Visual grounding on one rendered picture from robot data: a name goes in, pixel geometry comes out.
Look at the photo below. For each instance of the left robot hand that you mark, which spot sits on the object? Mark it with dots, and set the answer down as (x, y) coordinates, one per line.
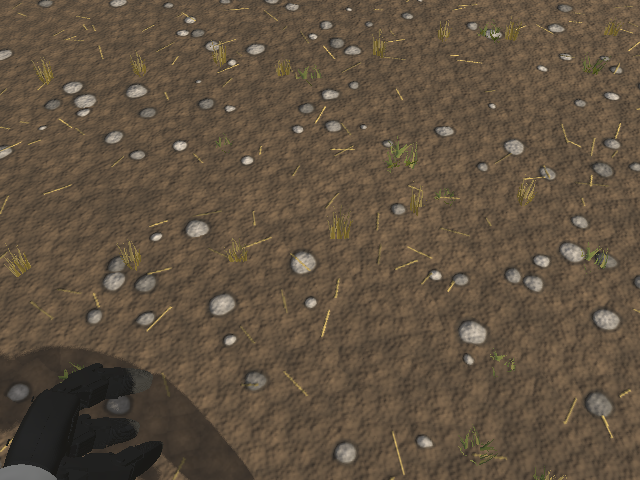
(54, 437)

